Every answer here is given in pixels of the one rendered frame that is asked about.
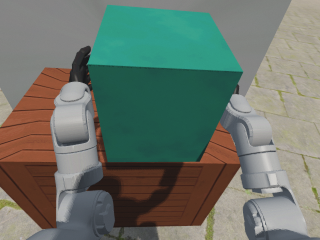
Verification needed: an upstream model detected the robot left forearm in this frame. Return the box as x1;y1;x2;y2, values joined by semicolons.
50;81;104;228

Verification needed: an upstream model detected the robot right upper arm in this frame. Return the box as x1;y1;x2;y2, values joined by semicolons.
243;195;320;240

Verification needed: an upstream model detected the robot right forearm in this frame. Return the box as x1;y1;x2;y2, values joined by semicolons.
220;94;308;234

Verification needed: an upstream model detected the pedestal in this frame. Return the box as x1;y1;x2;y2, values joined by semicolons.
0;67;241;229

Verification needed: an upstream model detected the robot right hand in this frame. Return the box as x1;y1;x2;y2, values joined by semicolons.
233;84;239;95

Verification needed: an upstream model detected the carton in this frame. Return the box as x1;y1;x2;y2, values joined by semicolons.
87;5;243;162

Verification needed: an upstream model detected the robot left hand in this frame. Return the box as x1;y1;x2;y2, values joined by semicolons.
68;46;93;91

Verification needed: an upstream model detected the robot left upper arm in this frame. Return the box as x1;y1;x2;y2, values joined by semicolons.
26;190;115;240

